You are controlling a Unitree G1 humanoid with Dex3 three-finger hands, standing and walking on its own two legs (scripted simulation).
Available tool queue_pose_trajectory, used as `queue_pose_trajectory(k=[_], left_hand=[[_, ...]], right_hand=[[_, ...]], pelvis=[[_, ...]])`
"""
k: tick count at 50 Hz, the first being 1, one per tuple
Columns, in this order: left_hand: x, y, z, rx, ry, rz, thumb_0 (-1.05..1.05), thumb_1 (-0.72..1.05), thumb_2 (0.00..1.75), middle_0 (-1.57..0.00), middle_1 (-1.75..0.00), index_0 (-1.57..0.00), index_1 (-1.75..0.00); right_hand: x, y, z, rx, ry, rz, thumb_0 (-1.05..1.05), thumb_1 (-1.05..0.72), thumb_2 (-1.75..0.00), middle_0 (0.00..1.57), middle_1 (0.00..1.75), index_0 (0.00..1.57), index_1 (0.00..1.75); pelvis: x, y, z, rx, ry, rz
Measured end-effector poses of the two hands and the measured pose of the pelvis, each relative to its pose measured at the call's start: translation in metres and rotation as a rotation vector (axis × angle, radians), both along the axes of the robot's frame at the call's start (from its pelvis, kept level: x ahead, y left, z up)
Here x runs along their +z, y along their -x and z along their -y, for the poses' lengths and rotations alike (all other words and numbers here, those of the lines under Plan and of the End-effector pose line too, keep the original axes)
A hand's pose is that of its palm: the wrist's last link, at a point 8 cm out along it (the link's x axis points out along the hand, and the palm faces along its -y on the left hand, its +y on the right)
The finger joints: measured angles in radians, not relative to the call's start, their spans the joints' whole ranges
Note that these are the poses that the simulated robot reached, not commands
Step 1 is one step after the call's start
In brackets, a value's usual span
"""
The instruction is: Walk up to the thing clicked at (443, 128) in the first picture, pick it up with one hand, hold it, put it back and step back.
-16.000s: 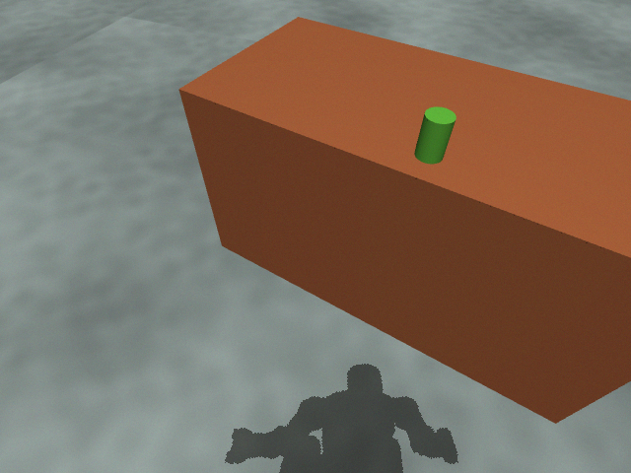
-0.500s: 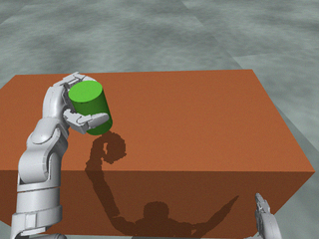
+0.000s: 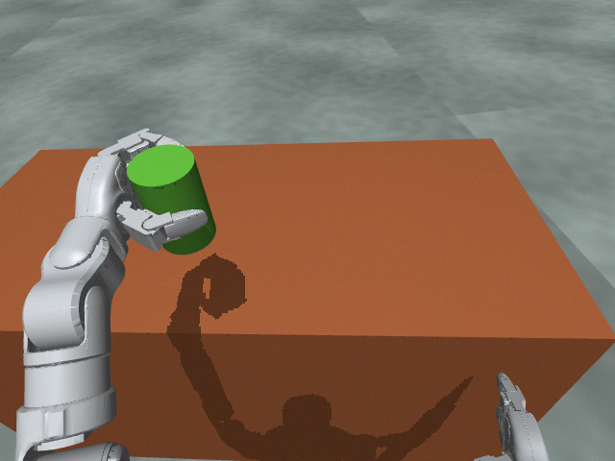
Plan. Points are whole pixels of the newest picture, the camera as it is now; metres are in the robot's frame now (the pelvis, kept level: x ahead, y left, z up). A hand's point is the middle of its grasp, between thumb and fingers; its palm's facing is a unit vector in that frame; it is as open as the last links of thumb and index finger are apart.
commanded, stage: hold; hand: left
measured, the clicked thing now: (176, 202) +0.32 +0.15 +0.23
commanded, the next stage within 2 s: none
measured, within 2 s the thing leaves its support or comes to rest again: neither
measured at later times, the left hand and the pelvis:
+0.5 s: hand (162, 192) +0.32 +0.16 +0.24, palm faces +0.05 -1.00 +0.00, open 10.1 cm; pelvis +0.00 +0.00 +0.00, yaw +0 degrees
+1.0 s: hand (163, 187) +0.33 +0.16 +0.24, palm faces +0.04 -1.00 +0.00, open 10.1 cm; pelvis +0.00 +0.00 +0.00, yaw +0 degrees
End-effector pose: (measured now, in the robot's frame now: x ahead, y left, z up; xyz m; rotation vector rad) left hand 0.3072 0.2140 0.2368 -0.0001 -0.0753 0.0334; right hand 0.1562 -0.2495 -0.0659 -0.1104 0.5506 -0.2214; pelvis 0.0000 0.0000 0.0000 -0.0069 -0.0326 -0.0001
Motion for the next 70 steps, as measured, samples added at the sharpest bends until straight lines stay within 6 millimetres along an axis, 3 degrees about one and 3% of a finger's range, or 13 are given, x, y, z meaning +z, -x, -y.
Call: queue_pose_trajectory(k=[17, 28, 37, 50, 70], left_hand=[[-0.006, 0.007, 0.002, -0.002, 0.004, -0.018, -0.01, -0.56, 1.01, -0.84, -1.17, -0.85, -1.18], [0.005, 0.007, -0.004, 0.009, -0.008, 0.006, -0.01, -0.56, 1.01, -0.84, -1.17, -0.85, -1.18], [-0.003, 0.01, 0.001, -0.018, -0.001, -0.018, -0.01, -0.56, 1.01, -0.84, -1.17, -0.85, -1.18], [0.006, 0.003, -0.002, 0.003, -0.002, 0.002, -0.01, -0.56, 1.01, -0.84, -1.17, -0.85, -1.18], [-0.005, 0.014, -0.001, 0.004, -0.004, -0.012, -0.01, -0.56, 1.01, -0.84, -1.18, -0.85, -1.19]], right_hand=[[-0.004, 0.007, 0.0, 0.003, -0.005, -0.018, -0.01, 0.51, -0.06, 0.06, 0.05, 0.05, 0.05], [-0.005, 0.005, 0.0, -0.003, 0.004, -0.014, -0.01, 0.51, -0.06, 0.06, 0.05, 0.05, 0.05], [-0.003, 0.004, -0.002, 0.007, -0.003, -0.001, -0.01, 0.51, -0.06, 0.06, 0.05, 0.05, 0.05], [-0.003, 0.006, 0.001, -0.009, 0.007, 0.0, -0.01, 0.52, -0.06, 0.06, 0.05, 0.05, 0.05], [-0.006, 0.006, 0.002, 0.002, 0.001, -0.016, -0.01, 0.52, -0.06, 0.06, 0.05, 0.05, 0.05]], pelvis=[[0.0, 0.004, 0.001, -0.001, 0.0, 0.0], [-0.001, 0.005, 0.0, 0.001, 0.0, 0.002], [-0.001, 0.004, 0.0, -0.001, 0.0, 0.001], [-0.001, 0.005, 0.0, -0.001, 0.0, 0.0], [-0.001, 0.004, 0.002, 0.0, 0.0, 0.0]])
